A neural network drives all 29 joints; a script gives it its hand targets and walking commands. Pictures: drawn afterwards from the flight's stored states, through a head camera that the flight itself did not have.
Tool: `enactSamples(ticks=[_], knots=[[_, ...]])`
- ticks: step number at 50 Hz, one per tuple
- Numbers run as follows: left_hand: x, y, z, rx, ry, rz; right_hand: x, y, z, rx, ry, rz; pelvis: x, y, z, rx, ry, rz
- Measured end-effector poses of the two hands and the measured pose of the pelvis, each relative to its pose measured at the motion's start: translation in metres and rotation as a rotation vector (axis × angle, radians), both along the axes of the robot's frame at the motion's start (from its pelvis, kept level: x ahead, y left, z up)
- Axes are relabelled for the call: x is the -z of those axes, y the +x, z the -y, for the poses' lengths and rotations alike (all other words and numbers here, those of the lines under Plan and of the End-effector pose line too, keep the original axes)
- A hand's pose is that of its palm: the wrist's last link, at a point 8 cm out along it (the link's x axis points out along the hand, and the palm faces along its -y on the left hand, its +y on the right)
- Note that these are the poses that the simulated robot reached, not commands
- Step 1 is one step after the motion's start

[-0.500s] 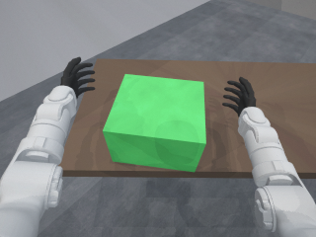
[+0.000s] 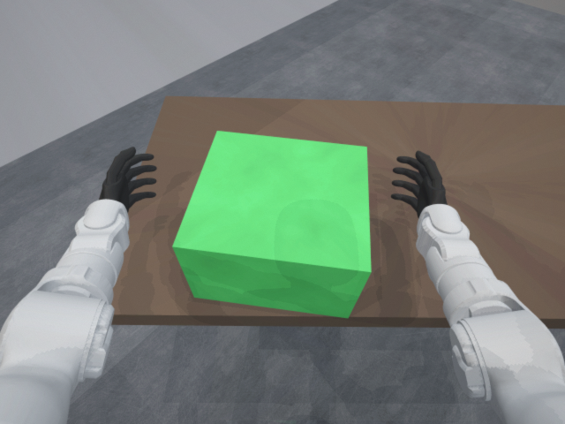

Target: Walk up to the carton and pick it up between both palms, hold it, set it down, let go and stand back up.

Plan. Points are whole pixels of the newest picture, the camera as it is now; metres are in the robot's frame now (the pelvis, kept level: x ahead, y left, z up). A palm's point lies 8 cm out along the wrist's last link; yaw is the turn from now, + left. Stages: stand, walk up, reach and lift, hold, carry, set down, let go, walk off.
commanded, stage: reach and lift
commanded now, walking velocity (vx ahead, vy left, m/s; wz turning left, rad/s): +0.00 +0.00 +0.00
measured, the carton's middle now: (280, 221) +0.43 +0.01 +0.00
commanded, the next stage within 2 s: none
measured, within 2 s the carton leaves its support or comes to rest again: neither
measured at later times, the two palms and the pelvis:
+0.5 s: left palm (149, 210) +0.43 +0.22 +0.03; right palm (420, 214) +0.43 -0.22 +0.04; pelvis +0.02 +0.00 +0.00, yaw +0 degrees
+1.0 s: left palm (161, 205) +0.42 +0.20 +0.05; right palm (403, 220) +0.41 -0.19 +0.04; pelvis +0.00 +0.00 +0.00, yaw +0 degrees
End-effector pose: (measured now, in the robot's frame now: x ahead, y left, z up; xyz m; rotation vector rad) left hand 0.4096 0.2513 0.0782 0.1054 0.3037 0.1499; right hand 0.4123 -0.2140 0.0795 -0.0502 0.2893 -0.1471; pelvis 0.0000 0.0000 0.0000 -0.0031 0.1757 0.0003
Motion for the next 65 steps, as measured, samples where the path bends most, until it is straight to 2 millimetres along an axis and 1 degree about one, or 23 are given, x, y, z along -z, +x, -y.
enactSamples(ticks=[5, 10, 15, 21, 27, 34, 46, 52, 59, 65], knots=[[0.014, 0.006, 0.0, 0.006, 0.014, 0.013, 0.012, 0.009, 0.0, -0.007, -0.005, 0.018, 0.001, 0.006, 0.001, -0.001, 0.0, -0.06], [0.024, 0.012, 0.002, 0.018, 0.017, 0.021, 0.026, 0.012, 0.003, 0.004, -0.006, 0.015, 0.002, 0.01, 0.001, -0.001, 0.0, -0.1], [0.036, 0.016, 0.009, 0.032, 0.008, 0.014, 0.039, 0.012, 0.006, 0.009, -0.011, 0.01, 0.003, 0.013, 0.002, -0.001, 0.0, -0.127], [0.047, 0.016, 0.021, 0.048, -0.01, 0.004, 0.047, 0.012, 0.008, 0.007, -0.014, 0.008, 0.003, 0.016, 0.003, 0.0, 0.001, -0.142], [0.042, 0.018, 0.034, 0.063, -0.029, 0.041, 0.04, 0.013, 0.001, -0.004, -0.001, 0.049, 0.003, 0.016, 0.004, 0.001, 0.001, -0.146], [0.035, 0.018, 0.045, 0.08, -0.048, 0.068, 0.039, 0.007, -0.011, -0.012, 0.016, 0.055, 0.003, 0.011, 0.002, 0.001, -0.002, -0.139], [0.031, 0.013, 0.05, 0.066, -0.057, 0.072, 0.038, -0.002, -0.026, -0.019, 0.033, 0.047, 0.003, 0.002, 0.001, 0.002, -0.003, -0.129], [0.028, 0.015, 0.056, 0.069, -0.066, 0.076, 0.039, -0.003, -0.028, -0.018, 0.032, 0.04, 0.004, 0.001, 0.001, 0.002, -0.003, -0.131], [0.031, 0.018, 0.056, 0.071, -0.068, 0.074, 0.042, 0.0, -0.037, -0.028, 0.042, 0.031, 0.004, 0.002, 0.001, 0.002, -0.004, -0.142], [0.032, 0.019, 0.056, 0.078, -0.057, 0.072, 0.042, 0.001, -0.037, -0.017, 0.035, 0.031, 0.004, 0.003, 0.0, 0.002, -0.004, -0.147]])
